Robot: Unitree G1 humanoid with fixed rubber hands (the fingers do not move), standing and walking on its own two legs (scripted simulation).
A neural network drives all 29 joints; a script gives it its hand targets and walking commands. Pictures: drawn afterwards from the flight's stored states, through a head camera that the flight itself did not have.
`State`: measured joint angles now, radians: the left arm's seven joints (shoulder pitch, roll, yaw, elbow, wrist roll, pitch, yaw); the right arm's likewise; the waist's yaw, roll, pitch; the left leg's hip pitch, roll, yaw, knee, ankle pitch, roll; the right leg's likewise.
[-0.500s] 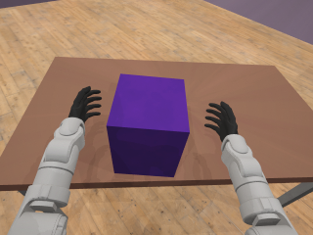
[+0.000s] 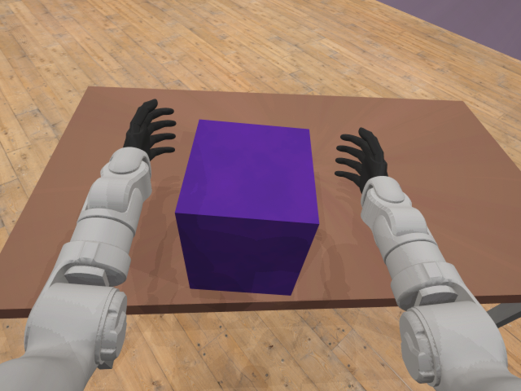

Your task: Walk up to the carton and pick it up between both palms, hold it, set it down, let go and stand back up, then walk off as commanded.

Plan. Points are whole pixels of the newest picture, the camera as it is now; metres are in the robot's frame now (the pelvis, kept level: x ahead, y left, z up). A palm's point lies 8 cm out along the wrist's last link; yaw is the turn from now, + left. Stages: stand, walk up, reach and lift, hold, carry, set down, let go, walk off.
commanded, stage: reach and lift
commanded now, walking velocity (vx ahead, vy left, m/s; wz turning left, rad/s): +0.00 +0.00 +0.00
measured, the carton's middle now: (247, 211) +0.43 +0.06 -0.01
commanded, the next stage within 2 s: none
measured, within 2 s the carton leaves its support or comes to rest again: neither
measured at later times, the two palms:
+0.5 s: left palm (146, 179) +0.42 +0.24 +0.06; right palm (371, 200) +0.43 -0.15 +0.06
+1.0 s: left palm (170, 202) +0.42 +0.20 +0.00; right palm (342, 217) +0.44 -0.12 +0.00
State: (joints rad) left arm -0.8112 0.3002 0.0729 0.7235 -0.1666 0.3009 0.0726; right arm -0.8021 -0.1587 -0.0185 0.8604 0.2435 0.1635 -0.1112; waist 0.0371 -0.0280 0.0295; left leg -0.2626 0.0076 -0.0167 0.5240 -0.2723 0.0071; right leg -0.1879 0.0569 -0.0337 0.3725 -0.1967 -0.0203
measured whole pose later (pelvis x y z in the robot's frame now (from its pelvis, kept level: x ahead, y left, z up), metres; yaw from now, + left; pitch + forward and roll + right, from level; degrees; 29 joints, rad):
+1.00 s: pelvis +0.01 -0.02 -0.02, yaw +1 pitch +24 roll +1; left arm -0.83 0.24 0.21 1.30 -0.09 -0.47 -0.06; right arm -0.80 -0.05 -0.02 1.17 -0.02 -0.39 -0.11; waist 0.04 -0.01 -0.18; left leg -0.72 -0.02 -0.01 0.52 -0.22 0.01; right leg -0.73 0.03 -0.03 0.55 -0.24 -0.03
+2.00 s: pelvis +0.00 +0.01 -0.01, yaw -1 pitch +23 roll -3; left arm -0.83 0.10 0.34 1.30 0.12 -0.46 0.09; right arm -0.79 0.06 -0.50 1.19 -0.44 -0.45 -0.14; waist 0.04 0.01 -0.17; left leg -0.71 -0.01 -0.01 0.52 -0.21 0.01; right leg -0.63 0.03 -0.03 0.37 -0.14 0.00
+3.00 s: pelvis +0.00 +0.00 -0.01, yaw +0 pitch +21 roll -2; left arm -0.81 0.08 0.34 1.30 0.12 -0.47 0.10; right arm -0.77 0.07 -0.50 1.21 -0.38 -0.46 -0.14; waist 0.04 0.01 -0.17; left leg -0.69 -0.01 -0.01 0.52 -0.21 0.01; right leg -0.63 0.03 -0.04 0.43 -0.17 -0.01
